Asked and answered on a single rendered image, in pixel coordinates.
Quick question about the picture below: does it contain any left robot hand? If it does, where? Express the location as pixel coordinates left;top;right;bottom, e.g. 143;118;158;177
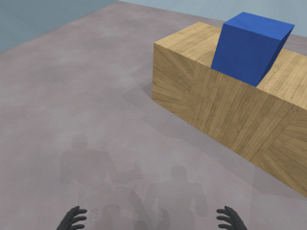
57;206;87;230

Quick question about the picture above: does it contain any right robot hand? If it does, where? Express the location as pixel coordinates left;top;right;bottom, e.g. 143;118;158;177
216;206;247;230

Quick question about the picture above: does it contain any carton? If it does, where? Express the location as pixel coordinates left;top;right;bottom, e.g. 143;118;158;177
210;11;295;87

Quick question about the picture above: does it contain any pedestal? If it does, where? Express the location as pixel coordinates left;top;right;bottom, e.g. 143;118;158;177
152;22;307;197

